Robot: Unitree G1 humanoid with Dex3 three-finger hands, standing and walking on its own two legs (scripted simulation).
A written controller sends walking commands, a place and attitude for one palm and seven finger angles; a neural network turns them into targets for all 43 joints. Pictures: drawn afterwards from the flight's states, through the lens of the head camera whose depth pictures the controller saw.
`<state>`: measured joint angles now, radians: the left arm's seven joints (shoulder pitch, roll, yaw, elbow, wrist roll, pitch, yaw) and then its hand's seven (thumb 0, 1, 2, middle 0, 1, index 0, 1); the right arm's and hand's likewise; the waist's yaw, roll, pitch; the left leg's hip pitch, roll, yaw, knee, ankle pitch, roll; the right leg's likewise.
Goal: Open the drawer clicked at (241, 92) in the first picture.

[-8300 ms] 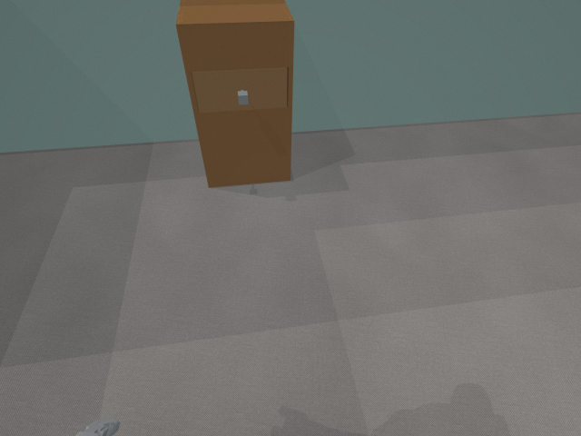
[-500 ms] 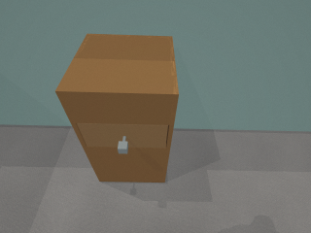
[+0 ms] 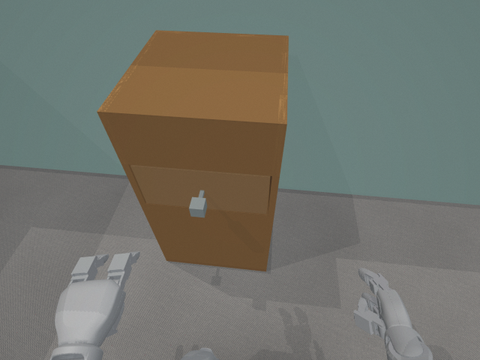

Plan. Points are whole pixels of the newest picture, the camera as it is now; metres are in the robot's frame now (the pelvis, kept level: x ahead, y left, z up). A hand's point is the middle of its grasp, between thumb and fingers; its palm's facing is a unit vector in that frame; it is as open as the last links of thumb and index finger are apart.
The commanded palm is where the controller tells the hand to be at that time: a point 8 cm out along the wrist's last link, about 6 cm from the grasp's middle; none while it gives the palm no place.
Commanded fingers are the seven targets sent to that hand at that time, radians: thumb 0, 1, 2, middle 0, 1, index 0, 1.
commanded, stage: raise the hand with hooked fingers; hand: left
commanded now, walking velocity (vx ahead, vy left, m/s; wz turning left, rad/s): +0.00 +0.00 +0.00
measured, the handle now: (199, 201) +0.54 +0.22 -0.20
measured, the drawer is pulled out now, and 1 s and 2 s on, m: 0.00 0.00 0.00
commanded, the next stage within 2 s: move the hooked fingers above the handle in 1.34 s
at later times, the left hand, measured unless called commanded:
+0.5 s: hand (119, 226) +0.28 +0.26 +0.06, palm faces +0.12 -0.07 -0.99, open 12.3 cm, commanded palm +0.26 +0.25 +0.12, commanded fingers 0.00 -0.36 0.36 -0.29 -1.11 -0.29 -1.11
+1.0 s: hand (112, 173) +0.35 +0.28 +0.12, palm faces +0.06 -0.08 -0.99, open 13.8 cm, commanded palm +0.31 +0.28 +0.17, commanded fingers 0.00 -0.50 0.30 -0.30 -1.20 -0.30 -1.20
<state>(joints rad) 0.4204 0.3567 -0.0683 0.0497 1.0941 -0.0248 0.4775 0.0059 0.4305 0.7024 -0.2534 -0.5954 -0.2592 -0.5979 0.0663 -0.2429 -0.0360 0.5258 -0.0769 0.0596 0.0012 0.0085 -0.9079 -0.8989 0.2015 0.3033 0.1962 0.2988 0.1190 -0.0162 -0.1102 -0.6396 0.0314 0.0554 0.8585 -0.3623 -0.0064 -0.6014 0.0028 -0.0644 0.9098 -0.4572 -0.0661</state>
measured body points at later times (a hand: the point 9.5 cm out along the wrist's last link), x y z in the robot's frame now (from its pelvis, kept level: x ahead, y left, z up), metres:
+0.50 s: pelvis +0.04 +0.01 +0.02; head +0.07 -0.02 +0.47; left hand +0.27 +0.26 +0.12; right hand +0.21 -0.24 -0.10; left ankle +0.04 +0.13 -0.69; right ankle +0.00 -0.08 -0.69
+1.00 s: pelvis +0.03 +0.03 +0.04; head +0.05 +0.00 +0.49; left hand +0.34 +0.28 +0.18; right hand +0.23 -0.18 -0.07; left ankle +0.04 +0.13 -0.69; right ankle +0.00 -0.08 -0.69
